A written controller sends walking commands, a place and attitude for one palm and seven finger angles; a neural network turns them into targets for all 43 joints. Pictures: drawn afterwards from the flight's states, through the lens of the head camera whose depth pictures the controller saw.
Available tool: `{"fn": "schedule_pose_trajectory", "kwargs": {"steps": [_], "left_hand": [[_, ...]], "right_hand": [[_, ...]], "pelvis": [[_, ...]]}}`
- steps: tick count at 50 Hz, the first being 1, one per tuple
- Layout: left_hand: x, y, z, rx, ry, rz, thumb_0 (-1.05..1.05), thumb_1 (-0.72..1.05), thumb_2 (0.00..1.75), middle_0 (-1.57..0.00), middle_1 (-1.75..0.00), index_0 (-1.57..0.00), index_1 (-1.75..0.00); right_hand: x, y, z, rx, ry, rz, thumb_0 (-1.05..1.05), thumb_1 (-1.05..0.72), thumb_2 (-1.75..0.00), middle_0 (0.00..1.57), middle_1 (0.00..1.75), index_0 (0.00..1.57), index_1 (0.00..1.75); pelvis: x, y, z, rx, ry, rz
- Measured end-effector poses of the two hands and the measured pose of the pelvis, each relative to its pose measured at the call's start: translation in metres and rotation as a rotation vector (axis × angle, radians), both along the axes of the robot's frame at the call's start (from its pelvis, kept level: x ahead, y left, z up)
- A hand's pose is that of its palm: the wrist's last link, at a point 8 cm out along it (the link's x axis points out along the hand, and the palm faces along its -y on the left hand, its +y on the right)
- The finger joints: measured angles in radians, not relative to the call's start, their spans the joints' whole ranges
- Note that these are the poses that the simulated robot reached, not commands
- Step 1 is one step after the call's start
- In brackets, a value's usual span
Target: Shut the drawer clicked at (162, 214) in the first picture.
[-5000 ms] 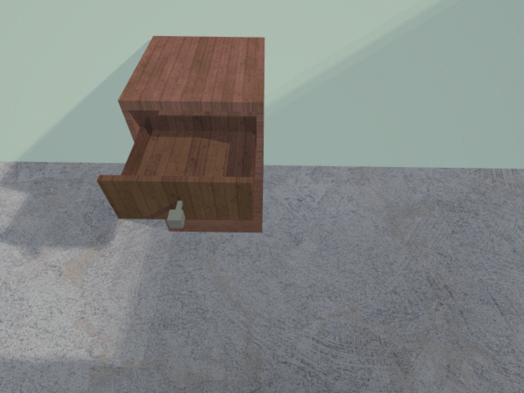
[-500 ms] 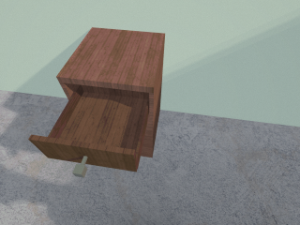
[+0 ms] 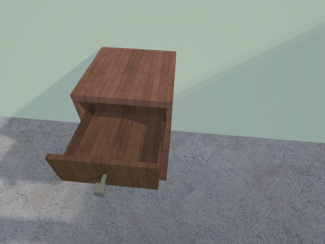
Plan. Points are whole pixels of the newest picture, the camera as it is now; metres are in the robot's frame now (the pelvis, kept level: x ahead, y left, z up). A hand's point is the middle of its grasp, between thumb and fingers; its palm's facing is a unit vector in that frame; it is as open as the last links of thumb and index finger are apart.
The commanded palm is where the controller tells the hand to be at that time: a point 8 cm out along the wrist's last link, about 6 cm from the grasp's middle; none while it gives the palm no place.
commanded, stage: come to a stop and stand still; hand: left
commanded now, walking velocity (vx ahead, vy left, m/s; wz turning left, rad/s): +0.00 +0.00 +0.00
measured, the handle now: (101, 184) +0.34 +0.24 -0.19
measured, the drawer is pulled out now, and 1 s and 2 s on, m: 0.29 0.29 0.29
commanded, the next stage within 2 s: look again from close up in 0.08 s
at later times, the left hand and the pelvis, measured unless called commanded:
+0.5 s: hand out of the picture -0.01 +0.13 -0.17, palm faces +0.02 -0.99 -0.15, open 7.4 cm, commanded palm none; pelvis +0.01 -0.02 +0.00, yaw -1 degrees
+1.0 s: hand out of the picture -0.01 +0.14 -0.18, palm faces +0.08 -0.98 -0.17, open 7.4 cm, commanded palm none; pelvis +0.01 -0.02 +0.00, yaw +0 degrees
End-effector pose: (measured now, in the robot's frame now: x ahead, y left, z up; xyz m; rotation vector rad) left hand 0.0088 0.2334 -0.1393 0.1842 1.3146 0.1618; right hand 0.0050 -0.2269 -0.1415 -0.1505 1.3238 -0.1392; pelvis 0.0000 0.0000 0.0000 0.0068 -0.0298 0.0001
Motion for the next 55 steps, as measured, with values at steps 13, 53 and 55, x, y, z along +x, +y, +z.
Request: {"fn": "schedule_pose_trajectory", "kwargs": {"steps": [13, 53, 55], "left_hand": [[-0.030, -0.030, -0.004, -0.049, 0.101, 0.017, 0.01, 0.90, 0.90, -0.20, -0.30, -0.20, -0.30], [-0.027, -0.026, -0.012, -0.051, 0.082, 0.092, 0.01, 0.90, 0.90, -0.21, -0.30, -0.20, -0.30], [-0.023, -0.015, -0.013, -0.043, 0.093, 0.082, 0.01, 0.90, 0.90, -0.21, -0.30, -0.20, -0.30]], "right_hand": [[-0.017, 0.001, -0.003, 0.023, 0.065, -0.028, 0.01, -0.91, -0.90, 0.20, 0.30, 0.20, 0.30], [-0.014, -0.013, 0.000, -0.025, 0.103, -0.021, 0.01, -0.91, -0.90, 0.19, 0.30, 0.20, 0.30], [-0.010, -0.008, 0.000, -0.033, 0.087, -0.024, 0.01, -0.91, -0.90, 0.19, 0.30, 0.20, 0.30]], "pelvis": [[0.004, -0.008, 0.002, 0.002, -0.004, -0.009], [0.013, -0.008, -0.003, -0.004, 0.004, 0.001], [0.015, -0.001, -0.004, 0.001, 0.007, -0.007]]}}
